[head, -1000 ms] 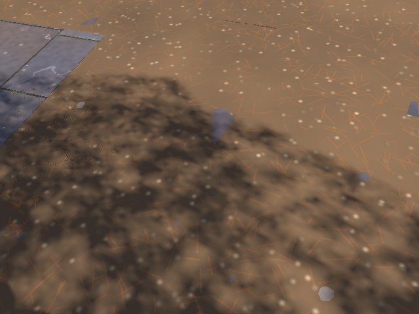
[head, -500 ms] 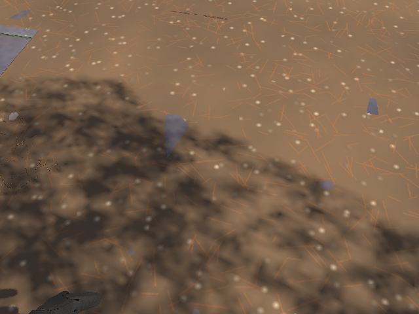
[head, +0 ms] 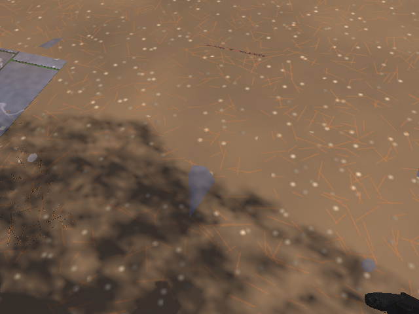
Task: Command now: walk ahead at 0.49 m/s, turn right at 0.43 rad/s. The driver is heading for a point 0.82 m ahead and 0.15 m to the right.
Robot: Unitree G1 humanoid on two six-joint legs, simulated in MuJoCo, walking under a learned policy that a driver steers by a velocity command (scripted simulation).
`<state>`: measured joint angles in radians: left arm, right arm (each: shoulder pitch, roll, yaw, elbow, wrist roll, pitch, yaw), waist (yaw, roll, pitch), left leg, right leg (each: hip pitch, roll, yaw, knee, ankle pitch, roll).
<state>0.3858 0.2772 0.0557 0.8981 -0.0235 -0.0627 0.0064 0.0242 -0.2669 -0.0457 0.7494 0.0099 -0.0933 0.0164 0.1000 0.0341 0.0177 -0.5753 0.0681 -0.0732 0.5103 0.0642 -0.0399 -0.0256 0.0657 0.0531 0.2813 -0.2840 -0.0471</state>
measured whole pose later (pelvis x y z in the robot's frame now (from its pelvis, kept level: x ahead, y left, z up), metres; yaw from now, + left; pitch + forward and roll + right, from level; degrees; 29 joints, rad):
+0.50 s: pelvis +0.26 +0.00 -0.01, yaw -18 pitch +1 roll +3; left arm 0.09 0.28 0.06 0.67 -0.02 -0.02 -0.05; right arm 0.30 -0.30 -0.08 0.89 0.01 -0.08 -0.01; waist -0.09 -0.04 0.05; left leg 0.08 0.01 0.24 0.23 -0.32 -0.04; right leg -0.64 -0.10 -0.01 0.68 -0.05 -0.04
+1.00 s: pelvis +0.52 -0.14 +0.00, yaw -17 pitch +1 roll -2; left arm 0.30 0.26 0.06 0.81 0.01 -0.09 0.00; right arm 0.14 -0.28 -0.05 0.83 0.02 -0.06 0.03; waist 0.05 0.05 0.02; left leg -0.68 0.09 -0.04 0.65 0.13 0.01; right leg 0.07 0.08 -0.14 0.17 -0.27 -0.07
